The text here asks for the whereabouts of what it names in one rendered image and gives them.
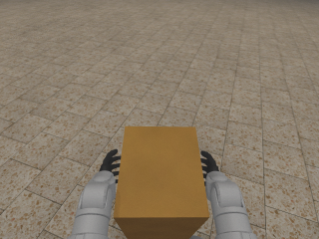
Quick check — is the right robot forearm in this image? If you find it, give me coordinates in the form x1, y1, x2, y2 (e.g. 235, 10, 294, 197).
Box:
205, 170, 258, 239

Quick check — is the carton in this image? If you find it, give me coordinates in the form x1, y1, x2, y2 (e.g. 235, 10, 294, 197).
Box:
113, 126, 210, 239

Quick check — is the left robot hand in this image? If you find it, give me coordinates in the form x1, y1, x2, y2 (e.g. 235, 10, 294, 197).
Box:
99, 149, 122, 183

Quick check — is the left robot forearm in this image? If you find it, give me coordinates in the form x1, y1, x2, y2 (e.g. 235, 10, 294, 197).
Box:
67, 170, 116, 239

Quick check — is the right robot hand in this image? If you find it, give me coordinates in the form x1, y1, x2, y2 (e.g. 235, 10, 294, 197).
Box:
200, 150, 219, 186

